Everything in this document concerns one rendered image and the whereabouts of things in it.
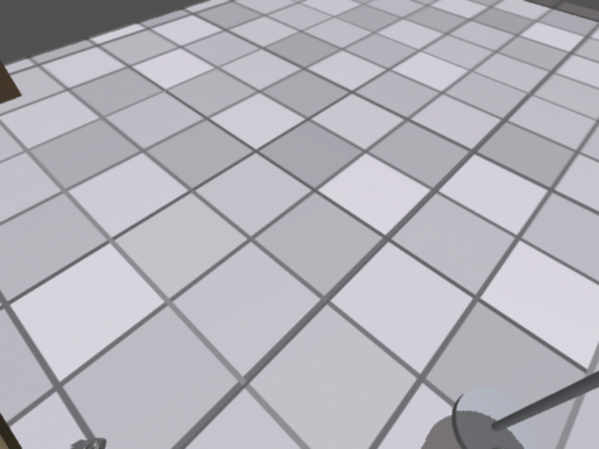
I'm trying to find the floor lamp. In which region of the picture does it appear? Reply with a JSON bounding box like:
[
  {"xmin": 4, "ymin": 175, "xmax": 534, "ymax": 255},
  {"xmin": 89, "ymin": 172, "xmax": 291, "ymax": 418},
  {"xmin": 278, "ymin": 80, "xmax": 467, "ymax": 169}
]
[{"xmin": 452, "ymin": 371, "xmax": 599, "ymax": 449}]

